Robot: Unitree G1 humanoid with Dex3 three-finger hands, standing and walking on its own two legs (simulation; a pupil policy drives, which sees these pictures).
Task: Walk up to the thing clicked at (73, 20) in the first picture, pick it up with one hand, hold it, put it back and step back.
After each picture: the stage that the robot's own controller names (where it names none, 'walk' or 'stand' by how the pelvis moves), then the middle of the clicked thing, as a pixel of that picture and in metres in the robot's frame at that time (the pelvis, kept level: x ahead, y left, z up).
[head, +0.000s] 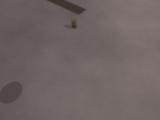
stand; (74, 23) +1.72 +0.07 -0.72
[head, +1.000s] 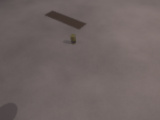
walk; (73, 39) +1.58 +0.23 -0.71
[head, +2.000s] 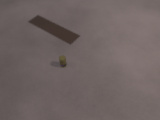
walk; (62, 61) +1.02 +0.24 -0.71
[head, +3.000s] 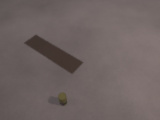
walk; (62, 99) +0.64 +0.19 -0.71
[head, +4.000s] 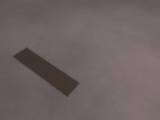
walk; out of the picture +0.42 +0.11 -0.70
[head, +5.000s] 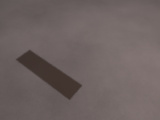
stand; out of the picture +0.37 +0.15 -0.72
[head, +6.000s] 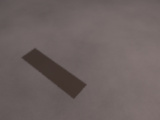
stand; out of the picture +0.37 +0.14 -0.72
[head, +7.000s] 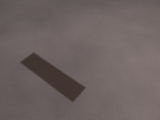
stand; out of the picture +0.37 +0.15 -0.73
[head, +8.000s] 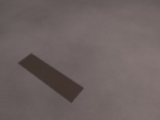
stand; out of the picture +0.36 +0.16 -0.73
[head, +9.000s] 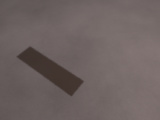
go down; out of the picture +0.36 +0.15 -0.72
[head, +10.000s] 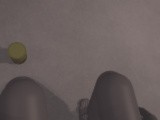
go down; (18, 54) +0.44 +0.19 -0.29
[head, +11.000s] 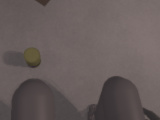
close in; (32, 58) +0.44 +0.18 -0.31
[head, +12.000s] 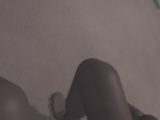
close in; out of the picture +0.43 +0.23 -0.22
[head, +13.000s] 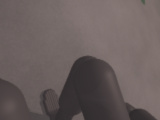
close; out of the picture +0.43 +0.24 -0.22
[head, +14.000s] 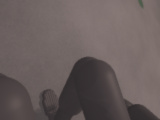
lift; out of the picture +0.38 +0.21 -0.23
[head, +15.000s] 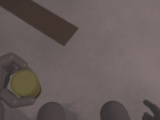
lift; (28, 86) +0.31 +0.17 +0.00
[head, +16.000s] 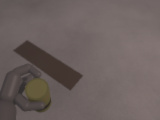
hold; (39, 96) +0.29 +0.15 +0.02
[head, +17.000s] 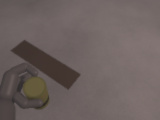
hold; (37, 94) +0.30 +0.15 +0.01
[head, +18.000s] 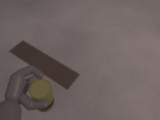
crouch; (42, 96) +0.30 +0.14 +0.00
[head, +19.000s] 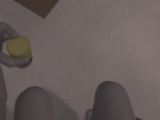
crouch; (20, 53) +0.43 +0.17 -0.09
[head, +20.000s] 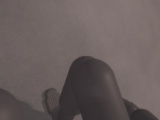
lower; out of the picture +0.44 +0.26 -0.23
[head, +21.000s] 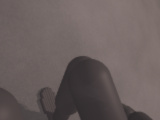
lower; out of the picture +0.44 +0.26 -0.24
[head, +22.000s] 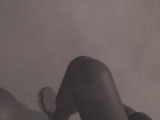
lower; out of the picture +0.44 +0.26 -0.24
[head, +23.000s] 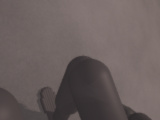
lower; out of the picture +0.44 +0.26 -0.24
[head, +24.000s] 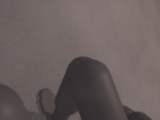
draw back; out of the picture +0.43 +0.23 -0.24
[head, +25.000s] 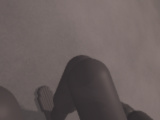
withdraw; out of the picture +0.43 +0.24 -0.24
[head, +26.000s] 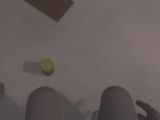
walk; (47, 67) +0.45 +0.16 -0.39
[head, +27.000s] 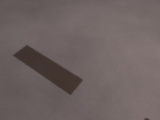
stand; out of the picture +0.37 +0.12 -0.66
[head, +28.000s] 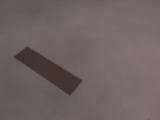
stand; out of the picture +0.38 +0.13 -0.67
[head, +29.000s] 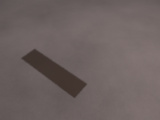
stand; out of the picture +0.39 +0.12 -0.70
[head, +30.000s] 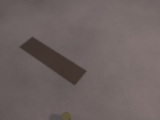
walk; (66, 118) +0.41 +0.12 -0.71
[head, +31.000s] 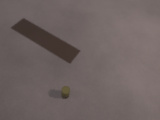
walk; (65, 92) +0.56 +0.05 -0.71
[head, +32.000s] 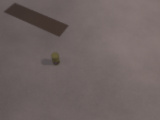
walk; (55, 59) +0.85 +0.22 -0.68
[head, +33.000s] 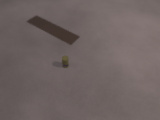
stand; (65, 61) +1.04 +0.15 -0.71
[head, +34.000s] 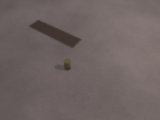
stand; (67, 64) +1.05 +0.15 -0.72
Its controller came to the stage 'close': yes
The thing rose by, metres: 0.72
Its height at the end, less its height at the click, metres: +0.00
